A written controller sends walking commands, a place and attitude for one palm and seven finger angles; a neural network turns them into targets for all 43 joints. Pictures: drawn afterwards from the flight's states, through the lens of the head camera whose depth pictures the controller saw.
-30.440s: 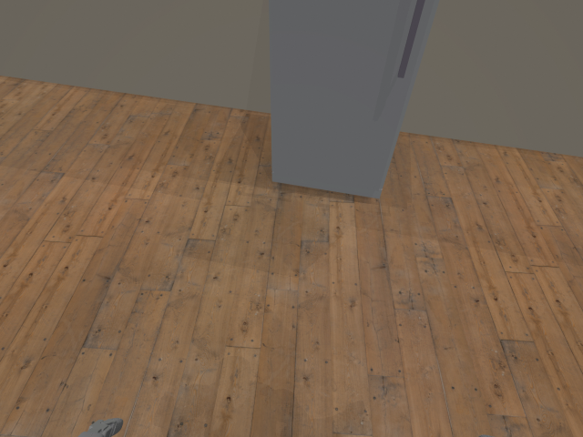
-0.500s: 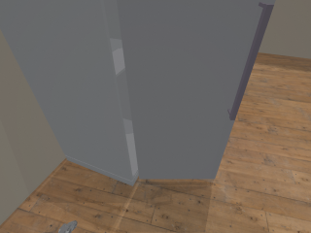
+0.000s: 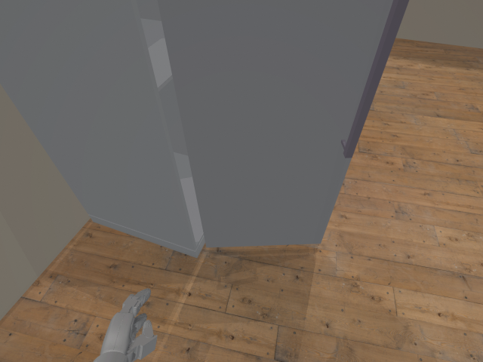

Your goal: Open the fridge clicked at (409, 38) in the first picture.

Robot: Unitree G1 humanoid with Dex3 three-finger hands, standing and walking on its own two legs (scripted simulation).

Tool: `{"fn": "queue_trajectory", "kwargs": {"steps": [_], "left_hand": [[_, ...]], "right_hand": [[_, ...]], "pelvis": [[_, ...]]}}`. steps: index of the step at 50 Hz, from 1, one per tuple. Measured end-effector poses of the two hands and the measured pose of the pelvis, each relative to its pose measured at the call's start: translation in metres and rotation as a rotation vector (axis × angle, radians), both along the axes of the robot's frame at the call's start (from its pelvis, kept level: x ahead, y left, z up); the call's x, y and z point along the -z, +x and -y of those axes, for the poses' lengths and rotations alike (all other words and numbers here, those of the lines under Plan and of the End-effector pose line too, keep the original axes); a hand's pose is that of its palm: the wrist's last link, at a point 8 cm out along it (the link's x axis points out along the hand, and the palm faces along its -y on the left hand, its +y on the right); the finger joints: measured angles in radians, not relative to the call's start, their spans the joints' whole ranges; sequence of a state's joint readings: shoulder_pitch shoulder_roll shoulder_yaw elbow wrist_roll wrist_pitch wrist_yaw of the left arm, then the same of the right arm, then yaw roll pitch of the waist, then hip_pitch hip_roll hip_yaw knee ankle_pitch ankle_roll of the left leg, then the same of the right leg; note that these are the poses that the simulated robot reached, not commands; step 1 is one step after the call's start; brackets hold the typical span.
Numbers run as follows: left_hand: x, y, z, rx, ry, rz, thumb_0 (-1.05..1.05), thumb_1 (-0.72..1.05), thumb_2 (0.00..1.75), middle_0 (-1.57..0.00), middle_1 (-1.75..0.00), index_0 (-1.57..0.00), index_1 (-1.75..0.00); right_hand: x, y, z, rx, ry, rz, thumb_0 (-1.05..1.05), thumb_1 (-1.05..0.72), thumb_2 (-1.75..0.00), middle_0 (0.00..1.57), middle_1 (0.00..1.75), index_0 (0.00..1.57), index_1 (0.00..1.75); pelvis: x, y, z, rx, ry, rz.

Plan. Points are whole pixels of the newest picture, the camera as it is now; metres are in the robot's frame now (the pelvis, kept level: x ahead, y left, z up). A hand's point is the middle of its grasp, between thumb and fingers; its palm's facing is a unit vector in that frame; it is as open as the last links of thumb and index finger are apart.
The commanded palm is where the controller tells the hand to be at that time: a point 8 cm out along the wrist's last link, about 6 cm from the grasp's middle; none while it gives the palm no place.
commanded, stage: stop stepping back and stand still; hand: right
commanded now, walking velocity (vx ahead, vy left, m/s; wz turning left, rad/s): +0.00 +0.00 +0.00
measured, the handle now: (369, 77) +0.70 -0.27 +0.14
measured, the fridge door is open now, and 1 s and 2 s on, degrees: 68 68 68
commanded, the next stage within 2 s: let the arm hang, fingers relaxed in 0.02 s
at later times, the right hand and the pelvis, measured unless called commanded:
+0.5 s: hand out of the picture +0.01 -0.17 -0.19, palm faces -0.03 +0.99 -0.16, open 7.0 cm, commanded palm none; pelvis -0.01 +0.01 -0.01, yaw -1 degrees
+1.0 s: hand out of the picture +0.01 -0.19 -0.18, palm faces -0.03 +0.98 -0.19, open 7.3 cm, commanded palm none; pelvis -0.01 -0.01 +0.00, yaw +0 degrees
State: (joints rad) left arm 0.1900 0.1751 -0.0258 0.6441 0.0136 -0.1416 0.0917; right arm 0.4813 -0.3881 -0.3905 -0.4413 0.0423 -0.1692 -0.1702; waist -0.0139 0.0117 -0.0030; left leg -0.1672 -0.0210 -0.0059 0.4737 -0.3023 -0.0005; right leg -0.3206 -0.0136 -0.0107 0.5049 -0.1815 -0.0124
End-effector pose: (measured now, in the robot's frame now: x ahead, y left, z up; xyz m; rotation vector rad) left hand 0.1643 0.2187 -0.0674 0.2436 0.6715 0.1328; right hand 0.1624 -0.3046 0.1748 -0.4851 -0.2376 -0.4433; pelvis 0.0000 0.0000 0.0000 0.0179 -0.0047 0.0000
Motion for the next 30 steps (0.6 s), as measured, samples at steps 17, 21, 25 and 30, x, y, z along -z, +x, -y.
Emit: {"fn": "queue_trajectory", "kwargs": {"steps": [17,21,25,30], "left_hand": [[0.043,-0.037,-0.043,-0.035,0.013,-0.249,0.01,0.9,0.9,-0.2,-0.3,-0.2,-0.3],[0.046,-0.093,-0.05,-0.082,0.054,-0.444,0.01,0.9,0.9,-0.2,-0.3,-0.2,-0.3],[0.048,-0.146,-0.05,-0.117,0.07,-0.633,0.01,0.9,0.9,-0.2,-0.3,-0.2,-0.3],[0.056,-0.188,-0.039,-0.153,0.036,-0.768,0.01,0.9,0.9,-0.2,-0.3,-0.2,-0.3]], "right_hand": [[0.27,-0.046,-0.045,-0.022,0.374,-1.123,0.0,-0.91,-0.9,0.2,0.29,0.2,0.3],[0.323,-0.11,-0.086,-0.019,0.534,-1.374,0.0,-0.94,-0.89,0.21,0.29,0.2,0.3],[0.335,-0.154,-0.081,0.038,0.575,-1.51,-0.01,-1.0,-0.89,0.21,0.3,0.21,0.3],[0.329,-0.194,-0.069,0.112,0.578,-1.626,0.0,-0.96,-0.89,0.21,0.3,0.21,0.3]], "pelvis": [[0.013,-0.008,0.003,0.002,-0.014,0.001],[0.01,-0.011,-0.003,0.008,-0.009,0.007],[0.005,-0.013,-0.006,0.018,0.008,0.005],[0.002,-0.016,-0.001,0.017,0.018,0.001]]}}
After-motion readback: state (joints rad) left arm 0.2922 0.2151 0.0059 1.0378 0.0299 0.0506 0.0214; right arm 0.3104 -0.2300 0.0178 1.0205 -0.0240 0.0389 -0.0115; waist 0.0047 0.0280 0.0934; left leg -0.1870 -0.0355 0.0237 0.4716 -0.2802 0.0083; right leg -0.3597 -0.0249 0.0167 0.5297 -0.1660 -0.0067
